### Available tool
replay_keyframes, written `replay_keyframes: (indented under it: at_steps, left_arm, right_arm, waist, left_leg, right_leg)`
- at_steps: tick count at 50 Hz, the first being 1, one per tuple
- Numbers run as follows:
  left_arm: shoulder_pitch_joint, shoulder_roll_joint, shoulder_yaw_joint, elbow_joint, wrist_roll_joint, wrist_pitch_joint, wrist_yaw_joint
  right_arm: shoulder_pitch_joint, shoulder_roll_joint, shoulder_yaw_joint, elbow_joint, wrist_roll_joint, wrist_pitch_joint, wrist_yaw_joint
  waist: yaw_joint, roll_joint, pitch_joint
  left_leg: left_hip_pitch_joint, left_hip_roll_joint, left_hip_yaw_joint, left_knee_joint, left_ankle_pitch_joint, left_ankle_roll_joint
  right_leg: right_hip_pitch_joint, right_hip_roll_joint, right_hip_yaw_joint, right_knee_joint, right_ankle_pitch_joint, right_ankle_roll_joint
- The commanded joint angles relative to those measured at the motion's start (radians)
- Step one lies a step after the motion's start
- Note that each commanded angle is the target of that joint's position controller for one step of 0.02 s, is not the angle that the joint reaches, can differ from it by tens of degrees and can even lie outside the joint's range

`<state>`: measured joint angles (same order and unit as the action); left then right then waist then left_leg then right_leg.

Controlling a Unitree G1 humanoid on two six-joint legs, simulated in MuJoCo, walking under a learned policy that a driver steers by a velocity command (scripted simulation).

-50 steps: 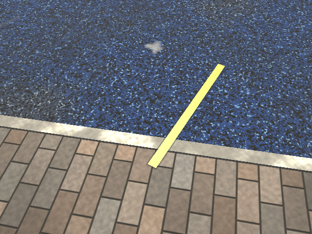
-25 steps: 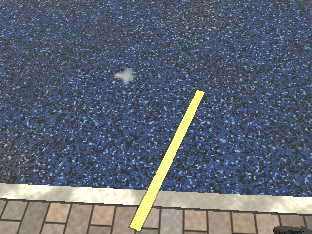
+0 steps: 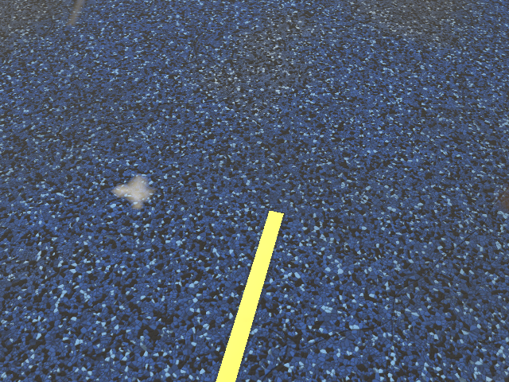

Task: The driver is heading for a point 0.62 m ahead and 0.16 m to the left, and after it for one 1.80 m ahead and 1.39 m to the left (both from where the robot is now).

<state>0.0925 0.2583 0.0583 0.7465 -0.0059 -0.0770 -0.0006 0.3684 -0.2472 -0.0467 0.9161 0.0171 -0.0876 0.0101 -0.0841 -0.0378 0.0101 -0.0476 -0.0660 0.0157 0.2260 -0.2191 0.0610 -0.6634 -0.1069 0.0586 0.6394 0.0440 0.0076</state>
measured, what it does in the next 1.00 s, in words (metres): walks ahead, turning left: right foot, then left foot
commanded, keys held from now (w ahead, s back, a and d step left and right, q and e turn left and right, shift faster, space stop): w+q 0.92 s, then w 0.08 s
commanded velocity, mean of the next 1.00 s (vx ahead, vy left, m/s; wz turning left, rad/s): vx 0.50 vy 0.00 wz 0.50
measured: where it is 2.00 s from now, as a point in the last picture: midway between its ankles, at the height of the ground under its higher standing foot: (88, 219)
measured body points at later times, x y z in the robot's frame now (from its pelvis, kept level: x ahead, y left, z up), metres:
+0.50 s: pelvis +0.27 -0.02 +0.00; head +0.29 -0.01 +0.44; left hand +0.23 +0.27 -0.13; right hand +0.50 -0.23 -0.10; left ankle +0.38 +0.17 -0.69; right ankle +0.23 -0.15 -0.75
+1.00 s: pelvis +0.50 +0.13 +0.00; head +0.52 +0.16 +0.45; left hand +0.56 +0.45 -0.09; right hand +0.71 -0.09 -0.10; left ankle +0.42 +0.17 -0.75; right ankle +0.76 +0.07 -0.69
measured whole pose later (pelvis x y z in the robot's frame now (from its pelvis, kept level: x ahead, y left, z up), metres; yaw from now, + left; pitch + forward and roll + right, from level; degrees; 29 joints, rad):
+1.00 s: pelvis +0.50 +0.13 +0.00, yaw +33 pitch +2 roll +0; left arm 0.03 0.29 0.05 0.73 0.01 -0.10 -0.01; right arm 0.34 -0.28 -0.07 0.73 0.02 -0.05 -0.01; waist -0.07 -0.04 0.03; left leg -0.13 -0.10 -0.11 0.35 -0.24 0.08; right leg -0.65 -0.07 0.08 0.64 0.04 0.05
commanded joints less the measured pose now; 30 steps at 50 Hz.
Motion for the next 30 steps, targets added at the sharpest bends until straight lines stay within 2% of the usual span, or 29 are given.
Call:
replay_keyframes:
  at_steps: [1,3,5,6,7,8,9,10,11,12,13,14,16,18,21,23,26,28,29,30]
  left_arm:
    - [-0.139,0.046,0.005,-0.099,-0.008,-0.028,-0.016]
    - [-0.159,0.066,0.009,-0.112,-0.011,-0.041,-0.028]
    - [-0.102,0.101,0.022,-0.1,-0.011,-0.05,-0.029]
    - [0.0,0.131,0.038,-0.072,-0.008,-0.054,-0.024]
    - [0.157,0.182,0.058,-0.039,0.007,-0.057,-0.014]
    - [0.307,0.272,0.081,-0.024,0.025,-0.051,-0.004]
    - [0.335,0.248,0.074,-0.01,0.015,-0.038,-0.006]
    - [0.291,0.162,0.05,-0.017,0.01,-0.032,-0.004]
    - [0.234,0.127,0.037,-0.022,0.005,-0.029,-0.001]
    - [0.175,0.105,0.029,-0.016,0.009,-0.029,-0.004]
    - [0.128,0.08,0.022,-0.013,0.013,-0.033,-0.007]
    - [0.097,0.08,0.023,-0.008,0.017,-0.037,-0.009]
    - [0.075,0.092,0.031,0.006,0.016,-0.047,-0.009]
    - [0.081,0.114,0.04,0.022,0.019,-0.052,-0.004]
    - [0.098,0.14,0.049,0.041,0.018,-0.046,0.006]
    - [0.118,0.16,0.054,0.05,0.014,-0.039,0.011]
    - [0.163,0.188,0.064,0.069,-0.001,-0.023,0.013]
    - [0.181,0.206,0.071,0.081,-0.013,-0.009,0.013]
    - [0.18,0.217,0.075,0.084,-0.018,-0.001,0.013]
    - [0.172,0.233,0.079,0.082,-0.023,0.005,0.015]
  right_arm:
    - [0.049,-0.172,-0.037,-0.031,0.009,0.005,-0.01]
    - [0.056,-0.179,-0.041,-0.027,0.011,0.017,-0.018]
    - [0.037,-0.198,-0.05,-0.031,0.01,0.026,-0.024]
    - [0.017,-0.194,-0.048,-0.038,0.009,0.027,-0.024]
    - [-0.001,-0.158,-0.035,-0.056,0.0,0.024,-0.022]
    - [0.043,-0.073,-0.011,-0.093,-0.011,0.012,-0.021]
    - [0.11,-0.048,0.003,-0.104,0.009,-0.002,-0.018]
    - [0.055,-0.154,-0.027,-0.102,0.032,-0.004,-0.018]
    - [-0.021,-0.168,-0.033,-0.122,0.032,0.0,-0.018]
    - [-0.053,-0.153,-0.035,-0.129,0.021,0.007,-0.019]
    - [-0.054,-0.14,-0.041,-0.13,0.013,0.02,-0.019]
    - [-0.035,-0.117,-0.041,-0.131,0.015,0.034,-0.015]
    - [-0.04,-0.084,-0.037,-0.146,0.016,0.056,-0.013]
    - [-0.076,-0.083,-0.039,-0.171,0.008,0.065,-0.013]
    - [-0.145,-0.073,-0.034,-0.196,0.005,0.059,0.003]
    - [-0.222,-0.063,-0.026,-0.221,0.004,0.053,0.018]
    - [-0.313,-0.067,-0.022,-0.263,0.004,0.054,0.035]
    - [-0.345,-0.082,-0.026,-0.29,0.004,0.057,0.043]
    - [-0.345,-0.092,-0.03,-0.3,0.003,0.058,0.046]
    - [-0.322,-0.108,-0.038,-0.304,0.002,0.06,0.047]
  waist:
    - [-0.007,0.102,0.043]
    - [0.006,0.116,0.043]
    - [0.053,0.143,0.016]
    - [0.11,0.14,-0.041]
    - [0.181,0.118,-0.169]
    - [0.207,-0.055,-0.336]
    - [0.182,-0.28,-0.45]
    - [0.192,-0.161,-0.313]
    - [0.181,-0.104,-0.189]
    - [0.15,-0.045,-0.109]
    - [0.116,-0.058,-0.062]
    - [0.09,-0.079,-0.034]
    - [0.068,-0.068,-0.005]
    - [0.064,-0.037,0.01]
    - [0.082,-0.019,0.02]
    - [0.111,-0.008,0.038]
    - [0.144,-0.004,0.064]
    - [0.146,-0.011,0.076]
    - [0.136,-0.019,0.07]
    - [0.114,-0.034,0.045]
  left_leg:
    - [-0.022,0.256,-0.17,-0.03,0.277,0.14]
    - [0.024,0.283,-0.214,0.018,0.279,0.13]
    - [0.036,0.295,-0.242,0.086,0.346,0.111]
    - [0.011,0.259,-0.22,0.185,0.45,0.089]
    - [-0.102,0.202,-0.183,0.387,0.42,0.057]
    - [-0.433,0.073,-0.094,0.75,0.111,-0.008]
    - [-0.652,0.025,-0.12,0.98,-0.382,-0.029]
    - [-0.731,0.09,-0.163,1.071,-0.337,-0.028]
    - [-0.748,0.13,-0.131,1.072,-0.25,-0.027]
    - [-0.71,0.162,-0.117,1.033,-0.18,-0.032]
    - [-0.669,0.19,-0.122,0.989,-0.134,-0.034]
    - [-0.618,0.207,-0.12,0.969,-0.108,-0.038]
    - [-0.605,0.216,-0.111,0.941,-0.064,-0.05]
    - [-0.642,0.221,-0.119,0.877,0.009,-0.063]
    - [-0.643,0.215,-0.096,0.706,0.169,-0.063]
    - [-0.618,0.202,-0.056,0.59,0.24,-0.054]
    - [-0.623,0.188,-0.016,0.489,0.219,-0.034]
    - [-0.632,0.175,0.006,0.45,0.147,-0.01]
    - [-0.611,0.157,0.026,0.437,0.096,0.007]
    - [-0.555,0.125,0.057,0.431,0.041,0.026]
  right_leg:
    - [0.047,0.055,-0.034,-0.102,0.035,0.006]
    - [0.073,0.067,-0.021,-0.155,-0.017,-0.006]
    - [0.184,0.084,-0.027,-0.19,-0.085,-0.028]
    - [0.34,0.098,-0.045,-0.226,-0.083,-0.054]
    - [0.607,0.027,0.007,-0.174,-0.055,-0.102]
    - [0.997,-0.216,0.295,-0.145,-0.073,-0.204]
    - [1.116,-0.352,0.629,-0.258,-0.234,-0.293]
    - [1.004,-0.309,0.55,-0.298,-0.345,-0.254]
    - [0.863,-0.272,0.404,-0.325,-0.329,-0.218]
    - [0.72,-0.231,0.308,-0.37,-0.275,-0.205]
    - [0.623,-0.2,0.23,-0.411,-0.235,-0.196]
    - [0.546,-0.18,0.168,-0.448,-0.21,-0.191]
    - [0.483,-0.174,0.075,-0.497,-0.132,-0.201]
    - [0.487,-0.178,0.004,-0.514,-0.065,-0.21]
    - [0.522,-0.154,-0.11,-0.517,-0.018,-0.191]
    - [0.538,-0.149,-0.166,-0.514,-0.013,-0.177]
    - [0.62,-0.176,-0.202,-0.496,-0.019,-0.162]
    - [0.691,-0.199,-0.217,-0.456,0.025,-0.145]
    - [0.717,-0.206,-0.23,-0.415,0.113,-0.135]
    - [0.734,-0.205,-0.247,-0.348,0.279,-0.123]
